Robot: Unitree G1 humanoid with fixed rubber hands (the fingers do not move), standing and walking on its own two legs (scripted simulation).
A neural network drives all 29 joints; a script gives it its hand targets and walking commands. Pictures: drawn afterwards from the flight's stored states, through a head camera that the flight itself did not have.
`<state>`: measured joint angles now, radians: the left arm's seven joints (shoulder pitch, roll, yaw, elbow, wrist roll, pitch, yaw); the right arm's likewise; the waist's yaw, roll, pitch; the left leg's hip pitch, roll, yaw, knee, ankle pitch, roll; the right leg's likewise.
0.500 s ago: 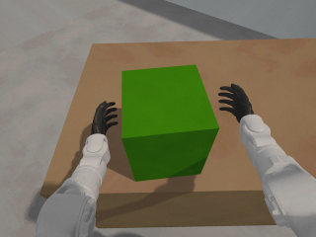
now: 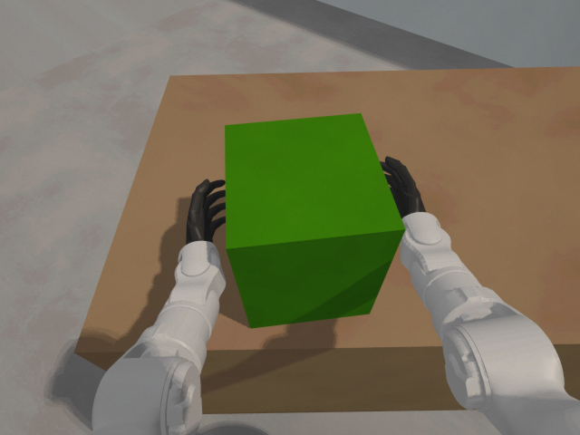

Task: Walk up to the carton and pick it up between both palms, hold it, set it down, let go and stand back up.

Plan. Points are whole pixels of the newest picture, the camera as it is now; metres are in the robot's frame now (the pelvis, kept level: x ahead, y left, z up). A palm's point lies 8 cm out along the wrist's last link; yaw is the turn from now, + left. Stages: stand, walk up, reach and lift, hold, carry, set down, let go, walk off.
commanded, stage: reach and lift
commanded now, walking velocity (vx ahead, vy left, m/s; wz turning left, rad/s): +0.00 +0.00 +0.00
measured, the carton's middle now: (302, 226) +0.43 +0.03 +0.01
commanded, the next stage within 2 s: none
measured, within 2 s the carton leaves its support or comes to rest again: leaves its support in 1.26 s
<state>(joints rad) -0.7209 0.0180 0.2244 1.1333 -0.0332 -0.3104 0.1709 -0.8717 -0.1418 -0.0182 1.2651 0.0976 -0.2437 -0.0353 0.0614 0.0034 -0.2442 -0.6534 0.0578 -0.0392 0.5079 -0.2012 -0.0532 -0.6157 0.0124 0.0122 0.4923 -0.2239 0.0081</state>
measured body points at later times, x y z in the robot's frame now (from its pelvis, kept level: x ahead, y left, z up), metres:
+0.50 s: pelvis +0.00 +0.01 +0.01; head +0.06 +0.01 +0.46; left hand +0.40 +0.18 +0.04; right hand +0.44 -0.11 +0.06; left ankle +0.01 +0.15 -0.73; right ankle -0.01 -0.12 -0.73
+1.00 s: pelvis +0.00 +0.00 +0.01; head +0.07 +0.01 +0.46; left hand +0.40 +0.18 +0.03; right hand +0.44 -0.11 +0.06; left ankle +0.01 +0.15 -0.73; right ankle -0.01 -0.12 -0.73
